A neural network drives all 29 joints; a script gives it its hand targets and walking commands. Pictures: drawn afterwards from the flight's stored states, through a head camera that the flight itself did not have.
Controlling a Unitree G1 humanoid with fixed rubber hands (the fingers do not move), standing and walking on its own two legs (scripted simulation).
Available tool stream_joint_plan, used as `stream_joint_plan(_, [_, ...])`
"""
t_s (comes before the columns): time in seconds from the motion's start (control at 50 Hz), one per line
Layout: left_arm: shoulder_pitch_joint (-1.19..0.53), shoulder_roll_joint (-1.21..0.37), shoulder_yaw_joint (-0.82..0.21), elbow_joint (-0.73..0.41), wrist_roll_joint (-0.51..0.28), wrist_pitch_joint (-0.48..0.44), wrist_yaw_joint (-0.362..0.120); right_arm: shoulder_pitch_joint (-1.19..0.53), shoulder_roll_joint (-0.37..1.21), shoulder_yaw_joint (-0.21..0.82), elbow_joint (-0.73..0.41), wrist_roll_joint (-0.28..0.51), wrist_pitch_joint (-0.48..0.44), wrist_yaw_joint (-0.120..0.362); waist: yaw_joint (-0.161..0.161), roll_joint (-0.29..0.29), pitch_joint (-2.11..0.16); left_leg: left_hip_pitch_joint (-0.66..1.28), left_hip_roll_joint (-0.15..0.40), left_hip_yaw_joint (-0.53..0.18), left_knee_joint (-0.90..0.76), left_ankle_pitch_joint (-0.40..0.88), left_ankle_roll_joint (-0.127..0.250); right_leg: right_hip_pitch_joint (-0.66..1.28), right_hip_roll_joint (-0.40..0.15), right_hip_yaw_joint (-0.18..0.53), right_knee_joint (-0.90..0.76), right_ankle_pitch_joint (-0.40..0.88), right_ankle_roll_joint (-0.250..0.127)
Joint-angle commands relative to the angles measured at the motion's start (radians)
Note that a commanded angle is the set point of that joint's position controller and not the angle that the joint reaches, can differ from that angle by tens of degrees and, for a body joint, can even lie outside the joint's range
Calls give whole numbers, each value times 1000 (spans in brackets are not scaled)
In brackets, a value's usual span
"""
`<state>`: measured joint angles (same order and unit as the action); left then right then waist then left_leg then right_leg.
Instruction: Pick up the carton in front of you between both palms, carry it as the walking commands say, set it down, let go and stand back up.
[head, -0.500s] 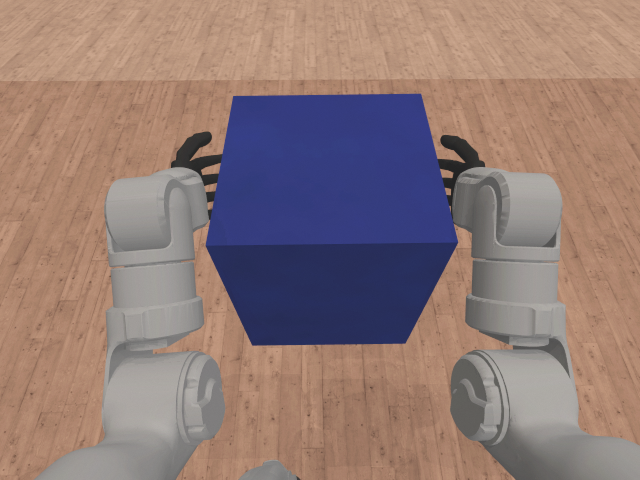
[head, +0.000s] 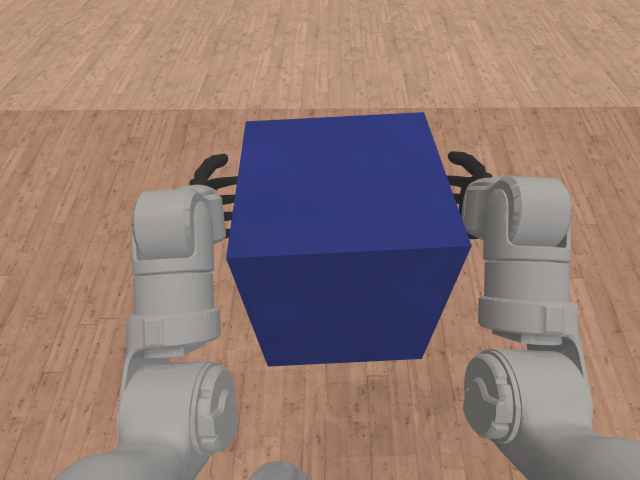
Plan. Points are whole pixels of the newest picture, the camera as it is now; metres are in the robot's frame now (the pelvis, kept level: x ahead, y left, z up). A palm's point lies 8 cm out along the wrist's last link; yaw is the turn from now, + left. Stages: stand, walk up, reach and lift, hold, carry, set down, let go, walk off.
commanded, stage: carry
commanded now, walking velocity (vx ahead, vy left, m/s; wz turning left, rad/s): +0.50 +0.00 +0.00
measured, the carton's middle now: (340, 248) +0.38 +0.02 +0.08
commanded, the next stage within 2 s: none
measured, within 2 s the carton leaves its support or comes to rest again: neither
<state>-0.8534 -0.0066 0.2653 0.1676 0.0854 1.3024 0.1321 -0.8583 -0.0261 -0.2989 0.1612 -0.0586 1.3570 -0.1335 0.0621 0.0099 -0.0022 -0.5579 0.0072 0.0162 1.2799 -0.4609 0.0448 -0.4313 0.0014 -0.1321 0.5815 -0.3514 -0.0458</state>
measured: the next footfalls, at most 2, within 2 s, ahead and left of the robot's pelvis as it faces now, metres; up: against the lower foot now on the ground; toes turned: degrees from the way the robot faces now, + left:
left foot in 0.22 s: +0.32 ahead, +0.13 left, +0.03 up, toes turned +6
right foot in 0.62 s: +0.54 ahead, -0.07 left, +0.06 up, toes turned -7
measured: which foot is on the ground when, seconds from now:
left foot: up 0.00-0.20, down 0.22-0.62, up 0.64-0.98, down 1.00-1.00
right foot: down 0.00-0.24, up 0.26-0.60, down 0.62-1.00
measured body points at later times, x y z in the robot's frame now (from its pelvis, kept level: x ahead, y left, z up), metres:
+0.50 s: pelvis +0.28 +0.05 +0.04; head +0.33 +0.06 +0.49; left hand +0.70 +0.16 +0.20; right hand +0.66 -0.14 +0.19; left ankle +0.27 +0.13 -0.70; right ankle +0.35 -0.08 -0.62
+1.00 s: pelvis +0.60 +0.04 +0.06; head +0.61 +0.05 +0.51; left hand +0.98 +0.22 +0.24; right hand +1.00 -0.08 +0.24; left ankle +0.73 +0.14 -0.64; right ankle +0.50 -0.07 -0.66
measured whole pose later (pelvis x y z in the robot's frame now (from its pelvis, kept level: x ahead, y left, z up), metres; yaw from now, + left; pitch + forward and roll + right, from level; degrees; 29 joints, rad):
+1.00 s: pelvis +0.60 +0.04 +0.06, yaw +0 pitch +4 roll +1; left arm -0.90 0.03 0.28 0.15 0.03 1.30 0.15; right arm -0.89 0.01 -0.32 0.10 -0.11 1.36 -0.13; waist 0.08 -0.03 -0.04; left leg -0.62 0.01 0.13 0.67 -0.29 0.06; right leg -0.17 -0.06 -0.11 0.54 -0.55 0.01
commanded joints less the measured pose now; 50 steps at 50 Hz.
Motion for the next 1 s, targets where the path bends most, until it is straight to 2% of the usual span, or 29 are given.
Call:
stream_joint_plan(0.0, [-892,-1155,-613,-193,-541,-4,-250,-807,1086,558,-150,379,-48,200,6,-98,-519,-268,44,-28,-20,42,1,603,-278,423,-194,182,-159])
stream_joint_plan(0.06, [-870,-1134,-628,-218,-568,1,-255,-760,1029,556,-184,333,-52,167,12,-119,-492,-267,42,24,-188,52,-13,576,-268,339,-224,204,-180])
stream_joint_plan(0.1, [-853,-1104,-631,-217,-566,9,-253,-748,990,557,-194,314,-47,155,17,-135,-469,-172,43,45,-361,82,-11,508,-251,265,-228,227,-164])
stream_joint_plan(0.14, [-806,-1080,-628,-173,-552,18,-251,-708,956,555,-165,297,-37,153,5,-164,-457,-18,3,107,-527,121,-4,433,-224,186,-216,252,-130])
stream_joint_plan(0.16, [-780,-1070,-625,-138,-543,22,-251,-690,943,553,-141,291,-32,156,-11,-175,-454,86,-23,146,-589,134,4,381,-225,160,-199,256,-117])
stream_joint_plan(0.2, [-743,-1058,-620,-72,-524,27,-251,-648,936,547,-74,289,-24,167,-112,-105,-545,505,-73,203,-724,178,31,222,-175,46,56,442,-53])
stream_joint_plan(0.22, [-755,-1055,-617,-62,-520,30,-253,-632,941,541,-50,296,-26,175,-151,52,-628,734,94,-56,-776,43,75,52,-117,16,299,291,0])
stream_joint_plan(0.24, [-754,-1058,-604,-39,-508,34,-255,-648,939,537,-28,307,-30,183,-126,307,-623,836,317,-501,-888,-16,164,-174,2,49,492,-174,36])
stream_joint_plan(0.26, [-778,-1078,-582,-14,-500,39,-255,-646,944,520,-34,309,-38,192,-153,307,-581,884,345,-689,-936,80,254,-338,31,120,653,-225,24])
stream_joint_plan(0.3, [-790,-1092,-566,-39,-475,20,-245,-782,1067,597,-117,395,-43,216,-153,105,-531,826,312,-502,-831,385,245,-433,-22,171,796,-159,5])
stream_joint_plan(0.32, [-788,-1095,-559,-52,-458,17,-236,-852,1109,623,-167,441,-49,227,-148,46,-528,794,293,-432,-816,440,220,-440,-44,172,778,-120,2])
stream_joint_plan(0.36, [-773,-1088,-535,-72,-429,13,-216,-945,1138,652,-254,506,-56,232,-131,54,-534,756,268,-352,-844,406,173,-412,-54,160,703,-96,-6])
stream_joint_plan(0.44, [-702,-1009,-509,-80,-360,19,-178,-940,1111,651,-285,542,-43,227,-136,92,-509,705,269,-253,-912,333,196,-385,-44,100,492,-106,2])
stream_joint_plan(0.48, [-673,-986,-506,-58,-338,27,-174,-905,1098,640,-252,532,-32,229,-141,112,-481,662,256,-191,-931,343,187,-319,-41,72,327,-61,8])
stream_joint_plan(0.54, [-646,-970,-503,-5,-314,29,-181,-853,1090,630,-174,507,-30,242,-124,158,-452,569,219,-72,-916,428,141,-121,18,-42,116,22,4])
stream_joint_plan(0.58, [-647,-987,-501,35,-317,26,-190,-838,1091,623,-126,494,-34,249,-60,121,-495,451,188,37,-760,648,85,210,72,-113,-37,120,-16])
stream_joint_plan(0.6, [-628,-994,-496,71,-324,24,-194,-831,1082,613,-105,481,-35,251,-11,67,-567,307,155,98,-570,679,37,483,30,-50,-59,81,-49])
stream_joint_plan(0.62, [-608,-992,-487,88,-328,19,-198,-842,1076,602,-101,470,-33,256,32,-122,-659,86,87,103,-305,406,-15,709,-208,358,-127,-158,-143])
stream_joint_plan(0.64, [-621,-989,-472,105,-337,13,-203,-835,1072,581,-78,459,-29,259,32,-314,-625,-210,-62,80,-101,-92,-38,842,-386,785,-250,-45,-270])
stream_joint_plan(0.66, [-632,-1022,-479,74,-348,5,-211,-845,1093,572,-63,451,-31,260,39,-223,-589,-275,-41,-26,47,-95,-20,800,-368,795,-220,51,-294])
stream_joint_plan(0.7, [-763,-1102,-546,-40,-436,-3,-230,-849,1102,561,-88,427,-47,245,27,-69,-521,-319,17,-50,109,-27,8,683,-325,571,-154,242,-244])
stream_joint_plan(0.72, [-831,-1136,-571,-97,-479,-6,-238,-850,1103,560,-114,414,-50,232,15,-45,-516,-300,38,-49,59,21,10,645,-294,497,-172,221,-192])
stream_joint_plan(0.76, [-916,-1156,-607,-194,-543,-8,-245,-843,1090,556,-157,396,-51,203,6,-88,-522,-270,46,-36,-8,42,6,612,-280,434,-194,169,-161])
stream_joint_plan(0.82, [-884,-1132,-622,-215,-573,5,-250,-769,1023,544,-174,340,-48,166,12,-109,-498,-286,41,18,-147,46,-9,595,-275,360,-220,193,-183])
stream_joint_plan(0.86, [-867,-1104,-620,-205,-571,15,-250,-749,981,538,-171,313,-40,154,18,-121,-474,-216,49,36,-316,66,-11,537,-260,288,-227,228,-174])
stream_joint_plan(0.92, [-794,-1076,-611,-110,-546,28,-253,-682,939,527,-101,280,-25,156,1,-163,-448,17,-10,133,-551,124,3,413,-225,171,-211,272,-124])
stream_joint_plan(0.94, [-774,-1074,-607,-69,-539,30,-256,-671,936,525,-73,276,-21,162,-27,-161,-456,158,-39,173,-620,159,13,350,-223,137,-167,328,-105])
stream_joint_plan(0.96, [-761,-1075,-602,-35,-531,29,-258,-660,939,521,-43,275,-20,169,-83,-139,-495,366,-73,218,-691,200,24,271,-201,78,-49,436,-73])
stream_joint_plan(0.98, [-760,-1080,-596,-11,-522,28,-260,-632,953,514,0,281,-22,177,-132,-56,-580,618,-27,134,-721,165,47,159,-152,12,167,454,-24])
